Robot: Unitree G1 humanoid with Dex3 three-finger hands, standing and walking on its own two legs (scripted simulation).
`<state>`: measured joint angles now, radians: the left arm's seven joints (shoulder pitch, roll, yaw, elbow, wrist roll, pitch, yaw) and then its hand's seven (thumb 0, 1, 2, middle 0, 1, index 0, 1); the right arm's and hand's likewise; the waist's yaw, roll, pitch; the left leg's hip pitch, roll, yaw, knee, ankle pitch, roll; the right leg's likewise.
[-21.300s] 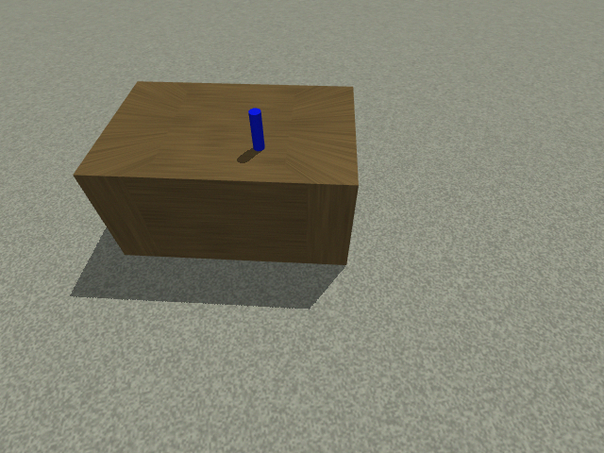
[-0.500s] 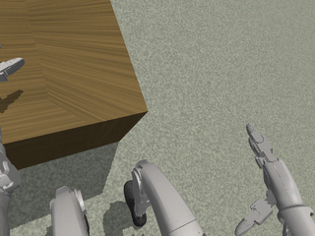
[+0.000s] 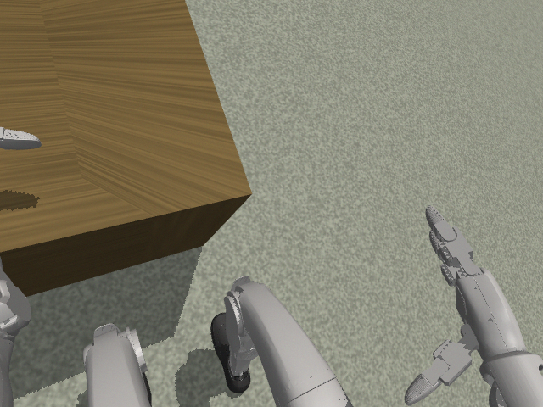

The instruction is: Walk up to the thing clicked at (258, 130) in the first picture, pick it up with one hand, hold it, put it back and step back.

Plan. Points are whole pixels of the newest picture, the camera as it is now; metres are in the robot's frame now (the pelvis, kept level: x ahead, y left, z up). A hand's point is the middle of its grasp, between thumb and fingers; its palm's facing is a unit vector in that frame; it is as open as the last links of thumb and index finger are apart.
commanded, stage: withdraw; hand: left
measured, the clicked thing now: out of the picture +0.56 +0.23 -0.05
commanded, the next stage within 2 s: rise in 0.20 s
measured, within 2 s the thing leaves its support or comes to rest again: neither
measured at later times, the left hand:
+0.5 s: hand out of the picture +0.56 +0.32 +0.09, palm faces +0.35 -0.92 -0.17, open 17.6 cm
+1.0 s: hand out of the picture +0.41 +0.28 +0.10, palm faces +0.25 -0.92 -0.31, open 17.6 cm
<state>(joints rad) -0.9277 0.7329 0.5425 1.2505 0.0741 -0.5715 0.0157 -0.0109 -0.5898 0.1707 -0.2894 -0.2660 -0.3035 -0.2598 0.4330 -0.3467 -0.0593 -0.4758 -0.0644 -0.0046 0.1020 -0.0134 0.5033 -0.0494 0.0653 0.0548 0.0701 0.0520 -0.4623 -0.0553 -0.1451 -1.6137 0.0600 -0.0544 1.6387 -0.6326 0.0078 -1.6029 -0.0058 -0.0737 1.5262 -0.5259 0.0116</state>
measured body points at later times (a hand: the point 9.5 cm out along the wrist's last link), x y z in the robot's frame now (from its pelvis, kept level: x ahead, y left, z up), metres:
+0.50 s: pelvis +0.02 +0.01 +0.08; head +0.19 +0.07 +0.49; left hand +0.53 +0.37 +0.10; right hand +0.18 -0.24 +0.13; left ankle +0.04 +0.11 -0.53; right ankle +0.08 -0.13 -0.53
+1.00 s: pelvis +0.06 +0.01 +0.15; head +0.14 +0.04 +0.59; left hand +0.39 +0.33 +0.12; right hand +0.23 -0.21 +0.12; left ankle +0.04 +0.11 -0.53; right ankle +0.08 -0.13 -0.53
